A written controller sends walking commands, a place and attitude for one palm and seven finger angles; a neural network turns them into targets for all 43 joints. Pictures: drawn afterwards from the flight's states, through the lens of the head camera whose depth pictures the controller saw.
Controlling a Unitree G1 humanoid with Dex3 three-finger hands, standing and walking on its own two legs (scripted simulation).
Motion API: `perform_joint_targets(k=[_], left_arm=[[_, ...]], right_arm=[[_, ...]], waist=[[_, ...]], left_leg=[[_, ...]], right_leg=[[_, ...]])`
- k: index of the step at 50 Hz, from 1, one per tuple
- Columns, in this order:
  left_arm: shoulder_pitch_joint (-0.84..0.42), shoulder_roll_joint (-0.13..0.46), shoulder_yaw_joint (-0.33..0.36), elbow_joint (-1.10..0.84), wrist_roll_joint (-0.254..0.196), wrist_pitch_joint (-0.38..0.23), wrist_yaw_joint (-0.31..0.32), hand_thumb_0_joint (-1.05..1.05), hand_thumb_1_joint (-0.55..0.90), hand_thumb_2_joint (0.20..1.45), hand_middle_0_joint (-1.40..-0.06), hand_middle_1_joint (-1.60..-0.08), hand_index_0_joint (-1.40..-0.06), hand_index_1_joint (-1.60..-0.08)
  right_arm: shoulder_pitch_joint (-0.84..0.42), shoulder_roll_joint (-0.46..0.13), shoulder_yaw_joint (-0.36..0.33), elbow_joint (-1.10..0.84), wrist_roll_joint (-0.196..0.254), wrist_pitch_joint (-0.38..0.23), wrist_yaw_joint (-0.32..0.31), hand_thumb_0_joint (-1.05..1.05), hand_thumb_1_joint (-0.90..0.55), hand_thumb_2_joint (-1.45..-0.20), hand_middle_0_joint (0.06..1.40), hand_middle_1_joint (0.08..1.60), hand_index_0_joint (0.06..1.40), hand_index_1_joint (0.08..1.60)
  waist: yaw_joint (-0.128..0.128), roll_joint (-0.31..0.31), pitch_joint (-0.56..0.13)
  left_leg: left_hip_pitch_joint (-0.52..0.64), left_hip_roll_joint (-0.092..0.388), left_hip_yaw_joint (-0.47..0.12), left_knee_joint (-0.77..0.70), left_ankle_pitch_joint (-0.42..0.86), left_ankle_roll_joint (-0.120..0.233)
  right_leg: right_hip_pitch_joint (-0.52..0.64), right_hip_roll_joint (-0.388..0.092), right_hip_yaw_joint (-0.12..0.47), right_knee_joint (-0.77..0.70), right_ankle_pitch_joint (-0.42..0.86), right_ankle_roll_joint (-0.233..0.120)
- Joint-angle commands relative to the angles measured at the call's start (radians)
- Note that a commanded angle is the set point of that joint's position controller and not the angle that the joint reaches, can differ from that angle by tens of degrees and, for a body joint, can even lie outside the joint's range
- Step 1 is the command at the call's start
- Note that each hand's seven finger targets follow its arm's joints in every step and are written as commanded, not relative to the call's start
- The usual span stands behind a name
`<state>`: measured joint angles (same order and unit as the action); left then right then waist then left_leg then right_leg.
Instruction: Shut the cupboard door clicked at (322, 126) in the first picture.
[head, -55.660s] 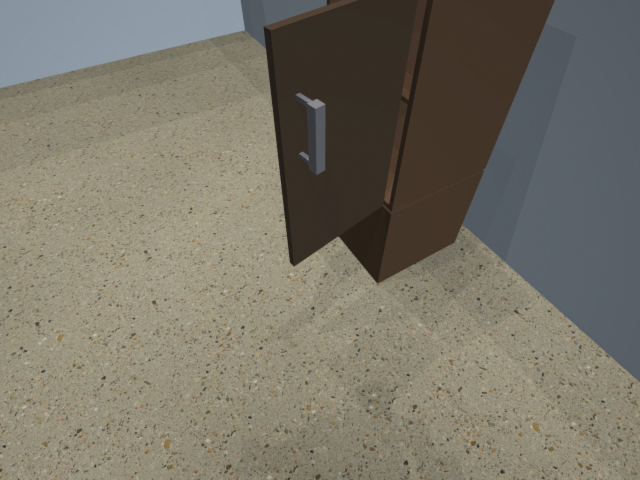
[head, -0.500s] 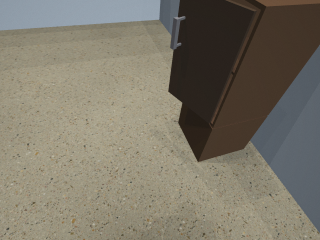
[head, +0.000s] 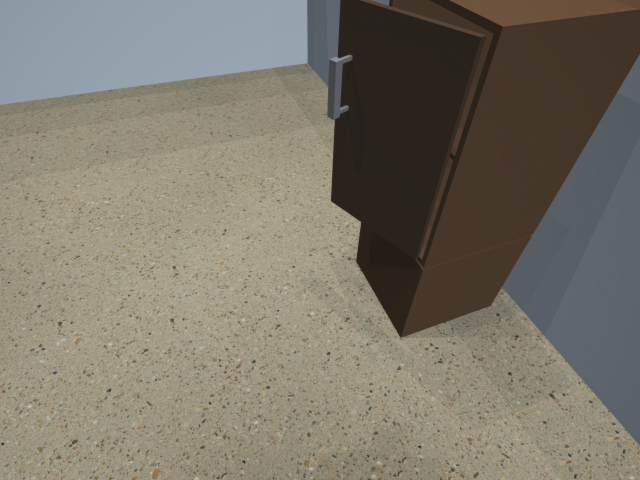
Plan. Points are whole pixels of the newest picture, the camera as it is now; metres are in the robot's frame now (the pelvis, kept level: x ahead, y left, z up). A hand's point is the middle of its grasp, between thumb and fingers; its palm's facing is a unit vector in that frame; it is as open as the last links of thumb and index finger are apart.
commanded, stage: let the arm hang, fingers relaxed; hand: left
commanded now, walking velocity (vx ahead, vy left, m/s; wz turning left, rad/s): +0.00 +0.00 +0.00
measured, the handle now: (340, 87) +0.96 +0.00 +0.05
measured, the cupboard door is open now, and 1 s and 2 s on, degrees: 23 23 23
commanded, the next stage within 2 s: look to check the result in 0.18 s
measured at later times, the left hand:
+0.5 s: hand out of the picture -0.03 +0.17 -0.18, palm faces +0.04 -0.98 -0.18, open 7.4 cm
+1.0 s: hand out of the picture +0.02 +0.18 -0.18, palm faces +0.04 -0.98 -0.21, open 7.4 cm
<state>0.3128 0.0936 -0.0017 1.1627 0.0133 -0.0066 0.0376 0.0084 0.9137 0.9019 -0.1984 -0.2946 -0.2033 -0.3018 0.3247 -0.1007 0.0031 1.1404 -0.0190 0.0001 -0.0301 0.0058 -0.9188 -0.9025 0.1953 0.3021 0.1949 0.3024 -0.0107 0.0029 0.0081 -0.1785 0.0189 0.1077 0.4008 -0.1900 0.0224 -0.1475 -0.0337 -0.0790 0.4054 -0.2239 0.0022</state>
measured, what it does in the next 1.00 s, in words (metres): stands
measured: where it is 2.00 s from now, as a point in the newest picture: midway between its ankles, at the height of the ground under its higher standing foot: outside the picture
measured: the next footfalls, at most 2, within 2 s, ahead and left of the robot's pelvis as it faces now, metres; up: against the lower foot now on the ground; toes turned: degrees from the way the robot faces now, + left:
right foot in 1.62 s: +0.09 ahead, -0.15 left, +0.00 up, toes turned +26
left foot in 1.92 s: -0.05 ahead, +0.11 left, +0.00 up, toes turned +41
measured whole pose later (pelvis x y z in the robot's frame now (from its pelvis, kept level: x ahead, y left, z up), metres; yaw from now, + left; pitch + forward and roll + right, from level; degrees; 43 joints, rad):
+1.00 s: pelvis +0.01 +0.00 +0.00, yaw +1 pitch -1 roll +0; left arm 0.25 0.17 0.02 1.13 0.01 0.00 0.03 0.00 0.90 0.90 -0.20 -0.29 -0.20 -0.30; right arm 0.27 -0.17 -0.01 1.11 -0.02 0.00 -0.02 0.00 -0.91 -0.90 0.19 0.30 0.19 0.30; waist -0.02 0.00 0.04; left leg -0.19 0.01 0.09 0.41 -0.20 0.02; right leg -0.15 -0.05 -0.10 0.41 -0.24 0.01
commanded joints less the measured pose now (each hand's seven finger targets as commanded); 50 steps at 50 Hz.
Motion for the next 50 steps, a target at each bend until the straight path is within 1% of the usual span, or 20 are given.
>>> perform_joint_targets(k=[1, 3, 5, 8, 11, 13, 17, 18, 21, 25, 32, 35, 36, 37, 40, 42, 44, 46, 48, 50], left_arm=[[0.097, 0.106, 0.024, -0.014, -0.001, -0.004, 0.005, 0.000, 0.900, 0.900, -0.200, -0.300, -0.200, -0.300], [0.101, 0.106, 0.024, -0.013, -0.001, -0.005, 0.005, 0.000, 0.900, 0.900, -0.200, -0.300, -0.200, -0.300], [0.100, 0.106, 0.025, -0.015, -0.001, -0.005, 0.004, 0.000, 0.900, 0.900, -0.200, -0.300, -0.200, -0.300], [0.099, 0.108, 0.026, -0.017, -0.001, -0.006, 0.004, 0.000, 0.900, 0.900, -0.200, -0.300, -0.200, -0.300], [0.097, 0.109, 0.026, -0.016, -0.001, -0.005, 0.003, 0.000, 0.900, 0.900, -0.200, -0.300, -0.200, -0.300], [0.098, 0.114, 0.027, -0.016, -0.001, -0.006, 0.003, 0.000, 0.900, 0.900, -0.200, -0.300, -0.200, -0.300], [0.098, 0.128, 0.029, -0.019, 0.000, -0.009, 0.003, 0.000, 0.900, 0.900, -0.200, -0.300, -0.200, -0.300], [0.092, 0.124, 0.028, -0.018, -0.001, -0.009, 0.003, 0.000, 0.900, 0.900, -0.200, -0.300, -0.200, -0.300], [0.087, 0.129, 0.028, -0.016, -0.001, -0.008, 0.003, 0.000, 0.900, 0.900, -0.200, -0.300, -0.200, -0.300], [0.076, 0.138, 0.028, -0.020, 0.000, -0.006, 0.002, 0.000, 0.900, 0.900, -0.200, -0.300, -0.200, -0.300], [0.059, 0.168, 0.033, -0.031, 0.002, -0.011, 0.000, 0.000, 0.900, 0.900, -0.200, -0.300, -0.200, -0.300], [0.042, 0.168, 0.032, -0.030, 0.001, -0.011, -0.001, 0.000, 0.900, 0.900, -0.200, -0.300, -0.200, -0.300], [0.038, 0.170, 0.033, -0.032, 0.001, -0.011, -0.002, 0.000, 0.900, 0.900, -0.200, -0.300, -0.200, -0.300], [0.039, 0.182, 0.035, -0.034, 0.002, -0.012, -0.002, 0.000, 0.900, 0.900, -0.200, -0.300, -0.200, -0.300], [0.024, 0.182, 0.034, -0.033, 0.001, -0.011, -0.003, 0.000, 0.900, 0.900, -0.200, -0.300, -0.200, -0.300], [0.021, 0.198, 0.036, -0.037, 0.002, -0.013, -0.005, 0.000, 0.900, 0.900, -0.200, -0.300, -0.200, -0.300], [0.007, 0.198, 0.034, -0.038, 0.001, -0.012, -0.005, 0.000, 0.900, 0.900, -0.200, -0.300, -0.200, -0.300], [0.021, 0.167, 0.033, -0.039, -0.001, -0.004, -0.001, 0.000, 0.900, 0.900, -0.200, -0.300, -0.200, -0.300], [0.026, 0.187, 0.048, -0.056, 0.000, 0.003, 0.002, 0.000, 0.900, 0.900, -0.200, -0.300, -0.200, -0.300], [0.016, 0.206, 0.062, -0.080, 0.001, 0.009, 0.003, 0.000, 0.900, 0.900, -0.200, -0.300, -0.200, -0.300]], right_arm=[[0.084, -0.081, -0.013, -0.016, 0.003, -0.005, -0.008, 0.000, -0.900, -0.900, 0.200, 0.300, 0.200, 0.300], [0.087, -0.081, -0.014, -0.019, 0.003, -0.004, -0.009, 0.000, -0.900, -0.900, 0.200, 0.300, 0.200, 0.300], [0.090, -0.083, -0.014, -0.019, 0.003, -0.005, -0.009, 0.000, -0.900, -0.900, 0.200, 0.300, 0.200, 0.300], [0.093, -0.087, -0.016, -0.023, 0.004, -0.005, -0.009, 0.000, -0.900, -0.900, 0.200, 0.300, 0.200, 0.300], [0.092, -0.094, -0.017, -0.023, 0.004, -0.006, -0.009, 0.000, -0.900, -0.900, 0.200, 0.300, 0.200, 0.300], [0.092, -0.098, -0.018, -0.024, 0.004, -0.007, -0.009, 0.000, -0.900, -0.900, 0.200, 0.300, 0.200, 0.300], [0.085, -0.115, -0.021, -0.027, 0.007, -0.010, -0.009, 0.000, -0.900, -0.900, 0.200, 0.300, 0.200, 0.300], [0.084, -0.113, -0.020, -0.027, 0.006, -0.011, -0.010, 0.000, -0.900, -0.900, 0.200, 0.300, 0.200, 0.300], [0.078, -0.119, -0.019, -0.025, 0.005, -0.010, -0.010, 0.000, -0.900, -0.900, 0.200, 0.300, 0.200, 0.300], [0.068, -0.128, -0.021, -0.026, 0.005, -0.009, -0.008, 0.000, -0.900, -0.900, 0.200, 0.300, 0.200, 0.300], [0.044, -0.157, -0.027, -0.036, 0.008, -0.012, -0.006, 0.000, -0.900, -0.900, 0.200, 0.300, 0.200, 0.300], [0.033, -0.160, -0.026, -0.033, 0.005, -0.013, -0.006, 0.000, -0.900, -0.900, 0.200, 0.300, 0.200, 0.300], [0.026, -0.164, -0.027, -0.035, 0.005, -0.013, -0.006, 0.000, -0.900, -0.900, 0.200, 0.300, 0.200, 0.300], [0.024, -0.172, -0.028, -0.039, 0.007, -0.014, -0.005, 0.000, -0.900, -0.900, 0.200, 0.300, 0.200, 0.300], [0.012, -0.174, -0.027, -0.038, 0.005, -0.013, -0.005, 0.000, -0.900, -0.900, 0.200, 0.300, 0.200, 0.300], [0.005, -0.189, -0.029, -0.041, 0.007, -0.013, -0.004, 0.000, -0.900, -0.900, 0.200, 0.300, 0.200, 0.300], [-0.002, -0.190, -0.028, -0.039, 0.005, -0.013, -0.003, 0.000, -0.900, -0.900, 0.200, 0.300, 0.200, 0.300], [0.007, -0.148, -0.021, -0.044, 0.004, -0.005, 0.001, 0.000, -0.900, -0.900, 0.200, 0.300, 0.200, 0.300], [0.005, -0.155, -0.028, -0.060, 0.004, 0.002, 0.003, 0.000, -0.900, -0.900, 0.200, 0.300, 0.200, 0.300], [-0.009, -0.168, -0.037, -0.080, 0.003, 0.010, 0.005, 0.000, -0.900, -0.900, 0.200, 0.300, 0.200, 0.300]], waist=[[0.002, 0.006, 0.120], [0.001, 0.019, 0.116], [0.001, 0.007, 0.115], [0.000, 0.015, 0.106], [0.000, 0.005, 0.103], [0.000, 0.011, 0.093], [0.001, -0.005, 0.078], [0.000, 0.003, 0.086], [0.000, -0.013, 0.095], [-0.001, 0.002, 0.107], [0.001, -0.014, 0.080], [-0.001, -0.008, 0.081], [0.000, 0.008, 0.082], [0.002, 0.010, 0.076], [-0.001, 0.009, 0.080], [0.001, -0.008, 0.081], [-0.001, -0.005, 0.080], [0.000, 0.005, 0.072], [0.005, -0.003, 0.059], [0.008, -0.012, 0.050]], left_leg=[[-0.045, 0.084, -0.107, -0.097, -0.010, 0.006], [-0.043, 0.085, -0.107, -0.096, -0.013, 0.006], [-0.045, 0.084, -0.108, -0.097, -0.020, 0.006], [-0.041, 0.085, -0.111, -0.095, -0.021, 0.006], [-0.035, 0.087, -0.113, -0.099, -0.028, 0.007], [-0.031, 0.089, -0.114, -0.097, -0.011, 0.009], [-0.013, 0.094, -0.115, -0.090, 0.024, 0.011], [-0.017, 0.095, -0.115, -0.094, 0.025, 0.011], [-0.018, 0.094, -0.118, -0.098, 0.014, 0.011], [-0.020, 0.096, -0.120, -0.109, -0.006, 0.010], [0.003, 0.098, -0.119, -0.101, 0.035, 0.011], [-0.001, 0.098, -0.122, -0.106, 0.035, 0.009], [0.001, 0.098, -0.122, -0.108, 0.033, 0.008], [0.007, 0.099, -0.123, -0.105, 0.049, 0.010], [0.004, 0.100, -0.124, -0.115, 0.034, 0.008], [0.008, 0.100, -0.125, -0.111, 0.044, 0.009], [0.008, 0.101, -0.125, -0.116, 0.035, 0.007], [-0.020, 0.093, -0.126, -0.085, 0.076, 0.000], [-0.048, 0.087, -0.133, -0.039, 0.129, 0.002], [-0.089, 0.078, -0.141, 0.005, 0.124, 0.002]], right_leg=[[-0.076, -0.074, 0.095, -0.098, 0.013, -0.035], [-0.076, -0.074, 0.096, -0.100, 0.011, -0.037], [-0.071, -0.073, 0.096, -0.102, 0.011, -0.036], [-0.069, -0.074, 0.095, -0.101, 0.005, -0.038], [-0.072, -0.072, 0.095, -0.098, 0.004, -0.036], [-0.064, -0.073, 0.092, -0.094, 0.016, -0.037], [-0.056, -0.072, 0.091, -0.092, 0.036, -0.037], [-0.056, -0.074, 0.091, -0.093, 0.036, -0.036], [-0.058, -0.074, 0.093, -0.096, 0.026, -0.036], [-0.064, -0.072, 0.094, -0.096, 0.020, -0.035], [-0.051, -0.076, 0.095, -0.101, 0.041, -0.036], [-0.042, -0.079, 0.096, -0.103, 0.043, -0.035], [-0.042, -0.079, 0.098, -0.104, 0.042, -0.035], [-0.040, -0.078, 0.097, -0.104, 0.051, -0.037], [-0.036, -0.080, 0.098, -0.107, 0.045, -0.035], [-0.037, -0.080, 0.098, -0.112, 0.051, -0.037], [-0.033, -0.083, 0.099, -0.114, 0.043, -0.036], [-0.018, -0.094, 0.079, -0.083, 0.061, -0.027], [-0.010, -0.111, 0.055, -0.035, 0.086, -0.028], [-0.010, -0.133, 0.045, -0.009, 0.073, -0.038]])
